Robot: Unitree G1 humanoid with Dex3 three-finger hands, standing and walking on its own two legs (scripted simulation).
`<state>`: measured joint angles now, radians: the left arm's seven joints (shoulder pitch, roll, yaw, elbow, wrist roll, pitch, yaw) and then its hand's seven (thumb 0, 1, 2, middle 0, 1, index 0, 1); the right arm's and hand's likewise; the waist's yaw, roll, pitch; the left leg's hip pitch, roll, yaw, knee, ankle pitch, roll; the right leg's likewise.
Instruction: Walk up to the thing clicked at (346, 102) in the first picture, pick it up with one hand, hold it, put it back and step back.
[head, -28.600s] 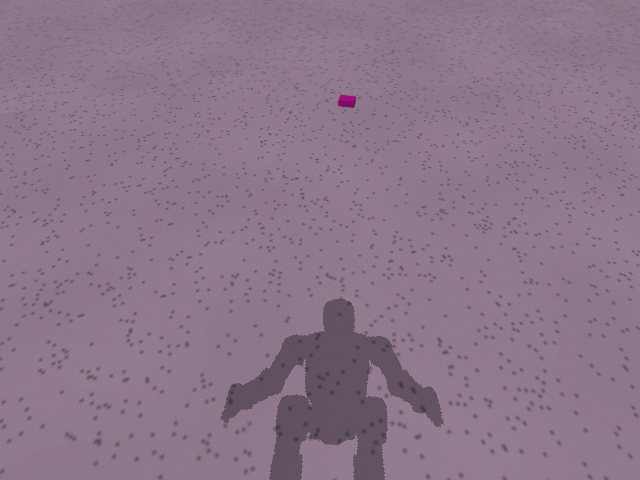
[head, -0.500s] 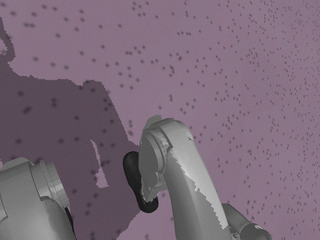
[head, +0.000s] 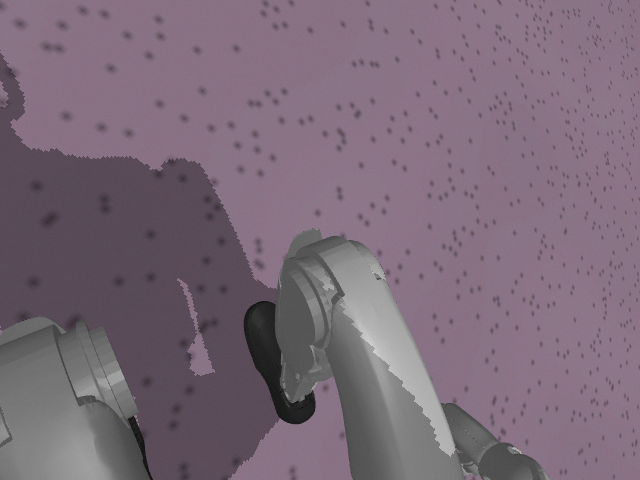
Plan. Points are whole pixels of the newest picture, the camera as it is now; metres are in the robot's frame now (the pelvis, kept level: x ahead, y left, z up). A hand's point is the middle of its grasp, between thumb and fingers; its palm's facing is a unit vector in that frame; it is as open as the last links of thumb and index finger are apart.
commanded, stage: open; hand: left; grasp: from above
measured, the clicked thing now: out of the picture +0.45 +0.35 -0.28
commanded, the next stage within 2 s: withdraw in 0.40 s
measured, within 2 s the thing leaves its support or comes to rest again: neither
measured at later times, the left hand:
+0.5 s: hand out of the picture +0.44 +0.33 -0.24, palm faces -0.46 -0.13 -0.88, open 12.5 cm
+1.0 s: hand out of the picture +0.46 +0.38 -0.09, palm faces -0.39 -0.08 -0.92, open 13.0 cm
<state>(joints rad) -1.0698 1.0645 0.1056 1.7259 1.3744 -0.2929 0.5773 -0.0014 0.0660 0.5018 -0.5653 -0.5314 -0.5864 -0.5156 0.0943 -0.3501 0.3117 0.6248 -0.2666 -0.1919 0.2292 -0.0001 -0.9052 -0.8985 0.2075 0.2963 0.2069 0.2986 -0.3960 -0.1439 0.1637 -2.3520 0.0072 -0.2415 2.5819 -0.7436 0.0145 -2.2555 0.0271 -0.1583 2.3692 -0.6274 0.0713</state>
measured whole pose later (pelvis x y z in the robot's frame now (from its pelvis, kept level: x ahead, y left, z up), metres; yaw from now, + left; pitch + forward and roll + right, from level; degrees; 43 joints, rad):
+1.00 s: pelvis +0.00 +0.00 +0.04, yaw +5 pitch +34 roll -10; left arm -0.98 0.83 0.04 1.32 1.14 -0.06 0.27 0.00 -0.32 0.85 -0.24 -0.83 -0.25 -0.83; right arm 0.16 -0.32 0.11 0.67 -0.13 -0.08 0.26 0.00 -0.91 -0.90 0.21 0.30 0.21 0.30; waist -0.25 0.03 -0.04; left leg -2.30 0.01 -0.15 2.42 -0.73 0.01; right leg -2.23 0.00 -0.09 2.28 -0.65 0.05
